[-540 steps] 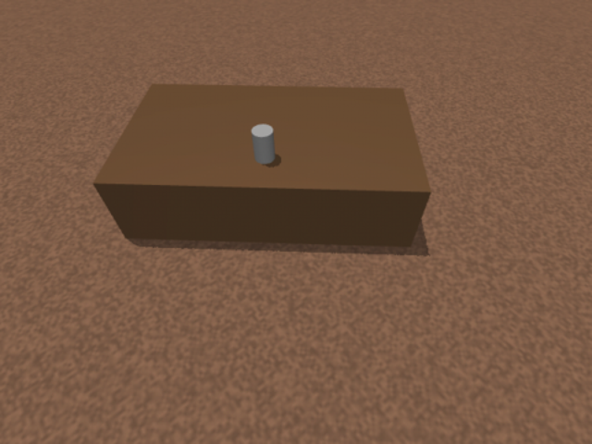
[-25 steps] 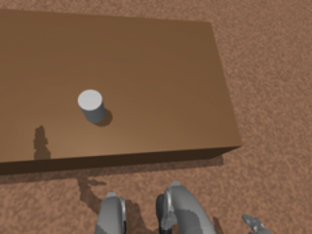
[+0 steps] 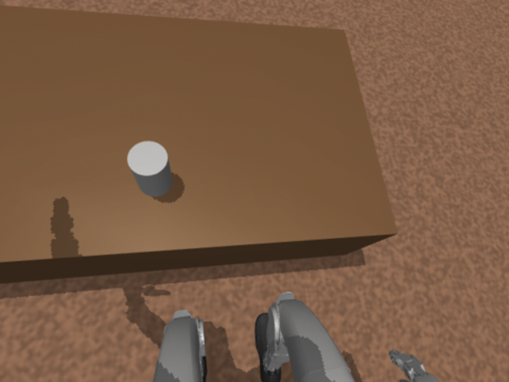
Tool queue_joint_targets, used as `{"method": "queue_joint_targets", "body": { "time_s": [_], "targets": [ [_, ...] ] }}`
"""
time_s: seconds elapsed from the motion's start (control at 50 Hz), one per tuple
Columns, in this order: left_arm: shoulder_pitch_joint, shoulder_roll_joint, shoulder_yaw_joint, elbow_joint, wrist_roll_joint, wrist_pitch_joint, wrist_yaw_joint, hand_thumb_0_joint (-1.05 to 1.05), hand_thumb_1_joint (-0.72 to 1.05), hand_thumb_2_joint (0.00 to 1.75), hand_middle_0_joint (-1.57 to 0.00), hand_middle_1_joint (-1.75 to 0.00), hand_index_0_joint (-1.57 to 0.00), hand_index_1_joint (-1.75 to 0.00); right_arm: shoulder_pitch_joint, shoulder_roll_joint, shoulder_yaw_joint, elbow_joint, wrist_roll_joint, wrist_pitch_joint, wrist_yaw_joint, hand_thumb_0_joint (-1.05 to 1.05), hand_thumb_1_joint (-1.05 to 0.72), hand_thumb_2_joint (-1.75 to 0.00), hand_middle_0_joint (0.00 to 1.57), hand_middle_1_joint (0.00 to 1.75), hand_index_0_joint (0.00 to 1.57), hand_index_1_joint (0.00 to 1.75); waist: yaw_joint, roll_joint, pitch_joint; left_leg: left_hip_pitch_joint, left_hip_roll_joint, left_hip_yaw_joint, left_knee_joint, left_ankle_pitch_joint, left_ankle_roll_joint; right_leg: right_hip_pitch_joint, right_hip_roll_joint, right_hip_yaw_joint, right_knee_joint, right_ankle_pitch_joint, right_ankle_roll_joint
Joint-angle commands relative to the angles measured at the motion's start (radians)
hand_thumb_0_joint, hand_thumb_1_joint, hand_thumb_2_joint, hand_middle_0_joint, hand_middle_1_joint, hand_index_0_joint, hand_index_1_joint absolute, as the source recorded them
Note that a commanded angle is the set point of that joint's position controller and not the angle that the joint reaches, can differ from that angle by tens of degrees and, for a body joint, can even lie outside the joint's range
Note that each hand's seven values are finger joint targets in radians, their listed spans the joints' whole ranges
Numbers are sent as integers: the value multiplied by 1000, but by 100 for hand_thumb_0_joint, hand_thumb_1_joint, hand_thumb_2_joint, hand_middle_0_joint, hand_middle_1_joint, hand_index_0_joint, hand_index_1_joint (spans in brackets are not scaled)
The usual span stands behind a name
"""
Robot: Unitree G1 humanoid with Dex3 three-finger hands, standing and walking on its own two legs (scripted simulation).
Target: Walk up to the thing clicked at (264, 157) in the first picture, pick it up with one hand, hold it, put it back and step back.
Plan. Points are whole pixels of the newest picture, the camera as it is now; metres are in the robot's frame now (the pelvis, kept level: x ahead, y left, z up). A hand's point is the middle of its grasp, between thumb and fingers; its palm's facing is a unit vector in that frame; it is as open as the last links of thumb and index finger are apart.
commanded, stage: go down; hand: left
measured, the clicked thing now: (152, 170) +0.54 +0.16 -0.26
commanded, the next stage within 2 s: none
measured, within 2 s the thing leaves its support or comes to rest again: neither
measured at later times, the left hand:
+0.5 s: hand out of the picture +0.45 +0.37 +0.04, palm faces +0.15 -0.99 -0.03, open 17.0 cm
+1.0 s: hand out of the picture +0.45 +0.37 +0.05, palm faces +0.15 -0.99 -0.01, open 17.1 cm
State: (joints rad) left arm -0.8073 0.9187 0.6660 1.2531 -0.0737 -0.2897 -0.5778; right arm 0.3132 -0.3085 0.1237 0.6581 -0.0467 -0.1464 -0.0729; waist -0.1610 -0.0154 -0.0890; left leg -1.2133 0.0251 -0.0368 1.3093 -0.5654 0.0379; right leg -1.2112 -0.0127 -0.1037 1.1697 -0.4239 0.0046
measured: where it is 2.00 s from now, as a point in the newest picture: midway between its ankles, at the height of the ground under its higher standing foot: (233, 376)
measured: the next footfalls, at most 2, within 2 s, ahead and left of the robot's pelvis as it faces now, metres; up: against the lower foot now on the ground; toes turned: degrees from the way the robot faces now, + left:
none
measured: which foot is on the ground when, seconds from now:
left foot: down 0.00-1.00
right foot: down 0.00-1.00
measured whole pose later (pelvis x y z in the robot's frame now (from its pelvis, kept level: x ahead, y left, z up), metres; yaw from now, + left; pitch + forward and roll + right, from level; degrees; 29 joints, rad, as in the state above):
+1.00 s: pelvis -0.01 -0.01 -0.01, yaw +0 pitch +28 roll -5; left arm -0.83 0.94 0.70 1.24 -0.12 -0.32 -0.62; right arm 0.29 -0.31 0.14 0.65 -0.04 -0.14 -0.08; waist -0.17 -0.02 -0.10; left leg -1.27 0.03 -0.05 1.35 -0.57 0.03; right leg -1.27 -0.01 -0.11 1.22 -0.43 -0.01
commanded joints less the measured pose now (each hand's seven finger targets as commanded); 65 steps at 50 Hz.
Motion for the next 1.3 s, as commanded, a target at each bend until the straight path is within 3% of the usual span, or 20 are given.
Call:
{"method": "queue_joint_targets", "body": {
  "time_s": [0.0,0.04,0.1,0.18,0.2,0.28,0.38,0.54,0.62,0.66,0.72,0.74,0.82,0.92,1.02,1.1,1.14,1.26,1.28],
  "targets": [
    [-290,380,36,-187,-34,-58,6,0,-43,11,-4,-4,-2,-6,183,-218,-78,-34,8,-17,-18,0,-89,-90,20,30,20,30,22,269,-524,445,8,-79,-183,451,-40,203,24,44,-90,187,-54],
    [-288,399,45,-197,-31,-58,7,0,-43,10,-5,-4,-3,-6,183,-219,-79,-34,9,-14,-16,0,-89,-90,20,30,20,30,34,271,-521,435,10,-85,-190,433,-42,202,23,44,-86,174,-54],
    [-301,389,39,-166,-35,-62,4,0,-44,11,-4,-5,-3,-6,182,-223,-77,-30,11,-14,-18,0,-89,-90,20,30,20,30,22,283,-498,459,23,-113,-197,420,-52,141,26,35,-73,148,-54],
    [-305,392,39,-181,-36,-69,2,0,-43,11,-4,-4,-2,-6,183,-214,-71,-37,8,-14,-16,0,-89,-90,20,30,20,30,24,267,-514,411,7,-80,-175,422,-39,191,21,47,-82,172,-54],
    [-324,417,47,-202,-36,-75,-1,0,-44,11,-4,-5,-2,-6,178,-214,-69,-35,10,-14,-17,0,-89,-90,20,30,20,30,23,278,-498,395,9,-85,-182,380,-40,186,21,49,-79,150,-52],
    [-316,420,57,-210,-42,-79,-9,0,-40,11,-4,-4,-2,-6,186,-226,-75,-31,10,-12,-16,0,-89,-90,20,30,20,30,38,328,-540,488,23,-116,-184,450,-58,116,26,36,-60,152,-58],
    [-326,424,65,-216,-51,-79,-17,0,-42,11,-4,-4,-2,-6,190,-222,-69,-25,7,-11,-17,0,-89,-90,20,30,20,30,29,321,-554,486,18,-107,-160,504,-54,125,25,36,-60,184,-57],
    [-319,416,61,-203,-56,-77,-22,0,-42,12,-3,-5,-2,-7,179,-216,-67,-33,13,-9,-21,0,-89,-90,20,30,20,30,23,262,-534,392,1,-75,-157,415,-36,194,23,48,-73,175,-52],
    [-311,404,58,-181,-60,-79,-27,0,-40,12,-3,-6,-2,-7,177,-220,-67,-28,13,-10,-21,0,-89,-90,20,30,20,30,20,290,-505,422,12,-100,-162,408,-46,119,25,37,-60,146,-55],
    [-310,408,60,-205,-64,-82,-27,0,-40,11,-3,-5,-2,-6,168,-221,-69,-31,15,-11,-22,0,-88,-90,20,30,20,30,34,294,-517,434,12,-102,-170,397,-49,116,25,38,-63,133,-55],
    [-310,382,56,-212,-76,-91,-38,0,-43,11,-3,-5,-2,-6,165,-221,-70,-32,15,-13,-25,0,-89,-90,20,30,20,30,25,288,-519,433,14,-106,-163,395,-50,107,24,36,-55,135,-55],
    [-321,413,72,-230,-78,-94,-36,0,-42,11,-3,-5,-2,-6,171,-225,-71,-25,15,-13,-26,0,-89,-90,20,30,20,30,30,308,-533,457,16,-112,-163,413,-53,101,25,35,-51,137,-56],
    [-337,412,79,-225,-87,-94,-39,0,-44,11,-3,-6,-2,-7,169,-217,-64,-28,15,-14,-29,0,-89,-90,20,30,20,30,18,273,-556,396,-1,-78,-142,425,-38,179,21,46,-55,184,-52],
    [-265,414,80,-194,-77,-86,-38,0,-46,11,-4,-5,-2,-7,152,-207,-62,-38,15,-12,-31,0,-89,-90,20,30,20,30,39,247,-533,315,-14,-51,-133,368,-23,229,17,64,-66,180,-48],
    [-275,414,91,-252,-94,-102,-48,0,-44,10,-3,-6,-2,-6,148,-214,-68,-37,18,-14,-27,0,-89,-90,20,30,20,30,44,292,-561,400,-4,-75,-139,432,-38,168,21,45,-47,177,-55],
    [-343,390,76,-284,-107,-110,-55,0,-44,10,-3,-5,-2,-6,156,-221,-75,-23,16,-20,-32,0,-90,-90,20,30,20,30,21,311,-573,448,2,-84,-133,458,-45,127,23,40,-42,179,-57],
    [-330,365,63,-243,-109,-103,-58,0,-45,10,-3,-5,-2,-6,156,-220,-75,-20,16,-23,-36,0,-90,-90,20,30,20,30,7,285,-545,421,0,-82,-124,435,-39,122,22,43,-47,175,-54],
    [-332,411,77,-234,-98,-101,-48,0,-48,10,-3,-6,-3,-7,142,-215,-65,-35,20,-23,-34,0,-89,-90,20,30,20,30,35,276,-527,344,-5,-75,-149,315,-32,159,20,50,-44,119,-54],
    [-321,401,78,-220,-100,-100,-47,0,-48,10,-3,-6,-2,-7,141,-209,-61,-36,20,-22,-33,0,-90,-90,20,30,20,30,25,266,-530,327,-9,-65,-137,326,-30,172,19,53,-47,136,-52]
  ]
}}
